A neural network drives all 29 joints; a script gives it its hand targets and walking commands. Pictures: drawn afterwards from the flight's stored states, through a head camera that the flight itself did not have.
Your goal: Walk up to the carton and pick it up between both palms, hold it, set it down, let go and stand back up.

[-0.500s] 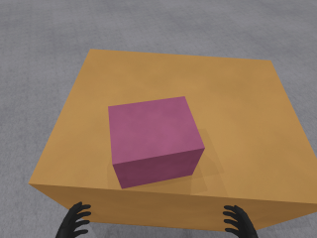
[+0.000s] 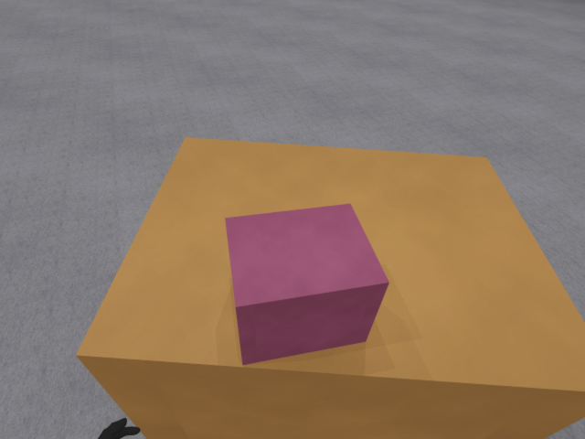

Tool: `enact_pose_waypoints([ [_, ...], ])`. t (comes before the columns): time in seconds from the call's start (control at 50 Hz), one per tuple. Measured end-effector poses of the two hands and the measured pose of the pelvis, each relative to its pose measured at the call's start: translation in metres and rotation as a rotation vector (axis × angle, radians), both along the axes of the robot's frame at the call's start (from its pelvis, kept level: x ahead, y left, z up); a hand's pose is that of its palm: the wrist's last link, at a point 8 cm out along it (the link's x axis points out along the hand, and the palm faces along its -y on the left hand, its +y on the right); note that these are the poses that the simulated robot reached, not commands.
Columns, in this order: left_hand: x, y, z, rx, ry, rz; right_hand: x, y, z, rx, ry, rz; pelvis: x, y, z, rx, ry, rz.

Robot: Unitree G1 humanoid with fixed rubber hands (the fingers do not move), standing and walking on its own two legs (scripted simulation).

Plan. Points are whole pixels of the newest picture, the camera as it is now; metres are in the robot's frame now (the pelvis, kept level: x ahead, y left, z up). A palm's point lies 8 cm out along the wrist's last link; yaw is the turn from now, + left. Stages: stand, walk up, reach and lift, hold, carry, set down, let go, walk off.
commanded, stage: stand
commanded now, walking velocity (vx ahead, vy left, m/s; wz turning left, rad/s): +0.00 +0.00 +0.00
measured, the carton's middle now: (298, 282) +0.39 +0.02 -0.02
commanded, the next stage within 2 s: none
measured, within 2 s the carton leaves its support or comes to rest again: neither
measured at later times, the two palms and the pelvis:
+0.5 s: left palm out of the picture +0.07 +0.27 -0.10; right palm out of the picture +0.09 -0.27 -0.10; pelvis -0.01 +0.00 +0.00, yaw +0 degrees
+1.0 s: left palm out of the picture +0.06 +0.27 -0.10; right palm out of the picture +0.09 -0.28 -0.10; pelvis -0.02 +0.00 +0.00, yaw +0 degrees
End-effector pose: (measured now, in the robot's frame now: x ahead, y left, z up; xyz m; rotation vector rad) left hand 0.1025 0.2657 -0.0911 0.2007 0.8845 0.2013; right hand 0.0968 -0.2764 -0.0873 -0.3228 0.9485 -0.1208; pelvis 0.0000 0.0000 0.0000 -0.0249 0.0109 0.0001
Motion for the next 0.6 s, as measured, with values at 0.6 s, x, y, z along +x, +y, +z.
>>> enact_pose_waypoints([
  [0.6,-0.037,0.007,-0.007,0.025,0.115,0.025,-0.002,0.004,-0.009,0.033,-0.002,0.007,-0.010,-0.001,0.000,0.005,-0.014,0.003],
])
